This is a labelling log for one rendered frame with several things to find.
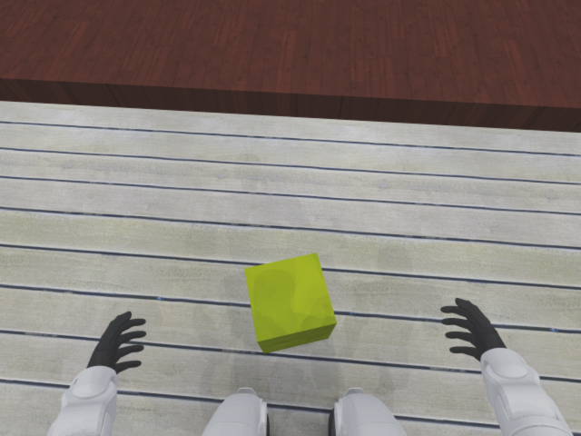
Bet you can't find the robot left forearm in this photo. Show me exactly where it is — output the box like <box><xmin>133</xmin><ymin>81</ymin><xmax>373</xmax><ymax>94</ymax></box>
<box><xmin>46</xmin><ymin>366</ymin><xmax>117</xmax><ymax>436</ymax></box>

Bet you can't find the left robot shin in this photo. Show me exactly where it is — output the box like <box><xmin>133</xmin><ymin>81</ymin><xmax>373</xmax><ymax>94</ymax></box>
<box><xmin>237</xmin><ymin>388</ymin><xmax>257</xmax><ymax>396</ymax></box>

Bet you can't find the right robot hand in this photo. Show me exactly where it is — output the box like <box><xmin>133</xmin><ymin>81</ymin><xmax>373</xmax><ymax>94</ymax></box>
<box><xmin>440</xmin><ymin>298</ymin><xmax>507</xmax><ymax>361</ymax></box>

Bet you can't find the carton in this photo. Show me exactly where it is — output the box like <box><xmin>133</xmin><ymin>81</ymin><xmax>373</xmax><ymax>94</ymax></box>
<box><xmin>244</xmin><ymin>253</ymin><xmax>337</xmax><ymax>353</ymax></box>

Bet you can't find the robot shin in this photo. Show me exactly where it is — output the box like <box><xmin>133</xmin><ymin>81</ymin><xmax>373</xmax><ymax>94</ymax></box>
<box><xmin>237</xmin><ymin>388</ymin><xmax>257</xmax><ymax>396</ymax></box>
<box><xmin>342</xmin><ymin>388</ymin><xmax>364</xmax><ymax>399</ymax></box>

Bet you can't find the right robot shin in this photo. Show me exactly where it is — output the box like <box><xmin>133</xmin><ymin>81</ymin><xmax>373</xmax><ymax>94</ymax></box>
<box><xmin>342</xmin><ymin>388</ymin><xmax>364</xmax><ymax>399</ymax></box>

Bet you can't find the left robot hand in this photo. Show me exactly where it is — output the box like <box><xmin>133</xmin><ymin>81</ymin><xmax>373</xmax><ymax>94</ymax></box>
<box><xmin>86</xmin><ymin>312</ymin><xmax>146</xmax><ymax>374</ymax></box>

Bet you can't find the robot right forearm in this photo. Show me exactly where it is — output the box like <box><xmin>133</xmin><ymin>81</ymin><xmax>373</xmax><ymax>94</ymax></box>
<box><xmin>480</xmin><ymin>348</ymin><xmax>574</xmax><ymax>436</ymax></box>

